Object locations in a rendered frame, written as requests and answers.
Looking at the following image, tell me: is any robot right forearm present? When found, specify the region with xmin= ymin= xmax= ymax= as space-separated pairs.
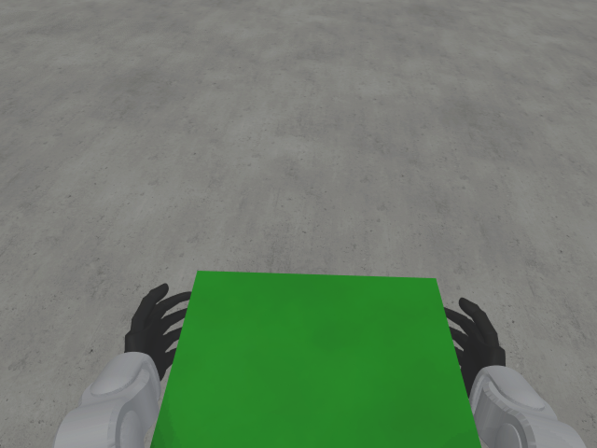
xmin=469 ymin=365 xmax=587 ymax=448

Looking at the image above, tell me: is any robot left forearm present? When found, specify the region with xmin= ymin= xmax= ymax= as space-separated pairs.
xmin=52 ymin=352 xmax=161 ymax=448

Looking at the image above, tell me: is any right robot hand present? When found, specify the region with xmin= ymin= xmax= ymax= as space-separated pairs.
xmin=444 ymin=298 xmax=506 ymax=398

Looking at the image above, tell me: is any carton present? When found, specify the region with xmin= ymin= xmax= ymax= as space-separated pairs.
xmin=150 ymin=271 xmax=481 ymax=448

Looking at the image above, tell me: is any left robot hand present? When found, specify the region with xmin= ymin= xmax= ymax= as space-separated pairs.
xmin=124 ymin=283 xmax=191 ymax=380

